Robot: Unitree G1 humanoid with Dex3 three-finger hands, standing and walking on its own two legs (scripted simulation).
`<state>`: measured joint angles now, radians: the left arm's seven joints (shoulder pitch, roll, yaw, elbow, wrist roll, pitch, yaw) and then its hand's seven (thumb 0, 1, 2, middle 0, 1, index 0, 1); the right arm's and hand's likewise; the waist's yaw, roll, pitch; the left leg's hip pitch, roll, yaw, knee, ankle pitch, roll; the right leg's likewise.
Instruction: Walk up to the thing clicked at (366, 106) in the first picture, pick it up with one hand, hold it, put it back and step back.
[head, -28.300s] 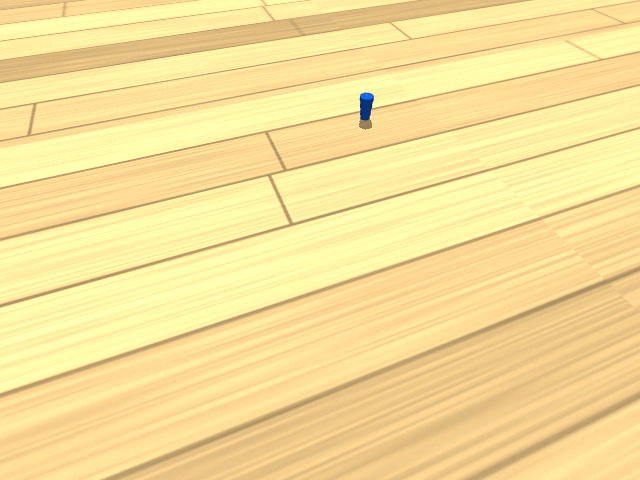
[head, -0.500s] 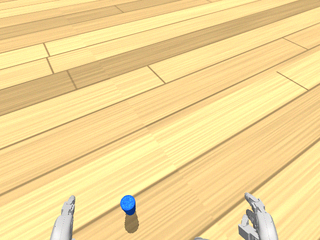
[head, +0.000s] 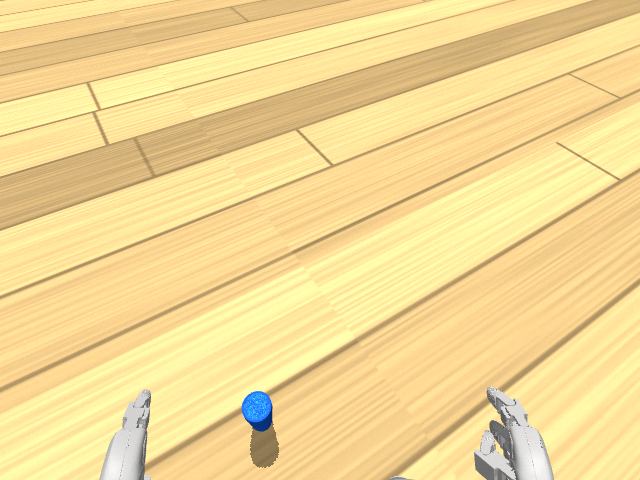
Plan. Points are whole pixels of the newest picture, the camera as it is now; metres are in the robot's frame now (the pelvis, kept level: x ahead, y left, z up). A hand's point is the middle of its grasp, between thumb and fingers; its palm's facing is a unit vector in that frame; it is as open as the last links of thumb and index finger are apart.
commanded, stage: home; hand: left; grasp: from the side
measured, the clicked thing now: (259, 414) +0.40 +0.18 -0.66
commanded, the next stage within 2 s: stand in 0.22 s
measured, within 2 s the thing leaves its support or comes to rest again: neither
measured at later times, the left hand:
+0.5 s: hand (180, 465) +0.17 +0.18 -0.06, palm faces +0.11 -0.95 -0.29, open 16.0 cm
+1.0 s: hand out of the picture +0.08 +0.25 -0.11, palm faces +0.00 -0.94 -0.35, open 7.5 cm
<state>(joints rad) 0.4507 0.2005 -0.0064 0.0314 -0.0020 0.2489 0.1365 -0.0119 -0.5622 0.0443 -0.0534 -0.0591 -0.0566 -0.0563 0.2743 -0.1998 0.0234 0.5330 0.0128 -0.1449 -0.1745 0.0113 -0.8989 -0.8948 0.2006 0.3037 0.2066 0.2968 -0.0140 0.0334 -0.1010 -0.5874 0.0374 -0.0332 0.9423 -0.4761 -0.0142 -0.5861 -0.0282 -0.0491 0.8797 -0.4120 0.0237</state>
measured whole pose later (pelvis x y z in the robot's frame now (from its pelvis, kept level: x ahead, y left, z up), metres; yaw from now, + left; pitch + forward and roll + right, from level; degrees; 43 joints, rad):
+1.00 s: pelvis -0.01 +0.01 +0.03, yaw +1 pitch -2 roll +0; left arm 0.24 0.33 0.02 0.83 0.04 0.01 0.02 0.01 0.86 0.89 -0.20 -0.30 -0.21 -0.30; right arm 0.22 -0.32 -0.05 0.92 -0.05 -0.01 -0.01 0.01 -0.90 -0.89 0.20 0.30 0.21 0.30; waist 0.01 -0.01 0.02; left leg -0.30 0.00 -0.01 0.68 -0.35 0.01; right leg -0.32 -0.07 -0.03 0.66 -0.31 0.04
